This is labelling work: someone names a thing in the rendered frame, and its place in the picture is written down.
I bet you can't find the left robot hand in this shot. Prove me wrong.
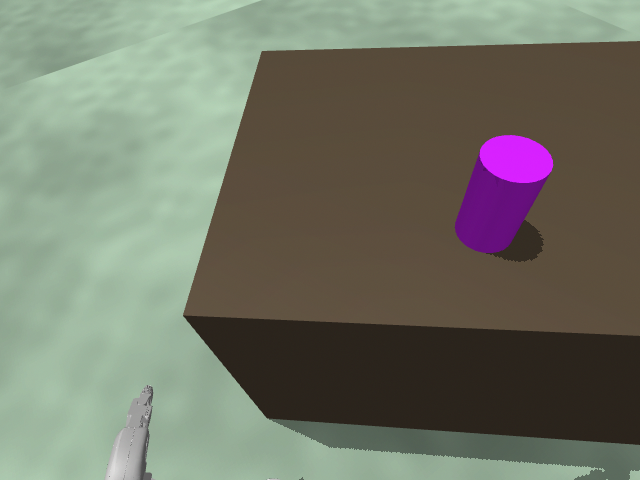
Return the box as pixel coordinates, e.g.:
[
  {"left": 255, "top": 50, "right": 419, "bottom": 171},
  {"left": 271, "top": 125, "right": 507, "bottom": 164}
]
[{"left": 104, "top": 385, "right": 155, "bottom": 480}]

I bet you can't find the can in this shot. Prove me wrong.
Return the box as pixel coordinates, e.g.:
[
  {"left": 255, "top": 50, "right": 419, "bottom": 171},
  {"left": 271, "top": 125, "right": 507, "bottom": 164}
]
[{"left": 455, "top": 135, "right": 553, "bottom": 253}]

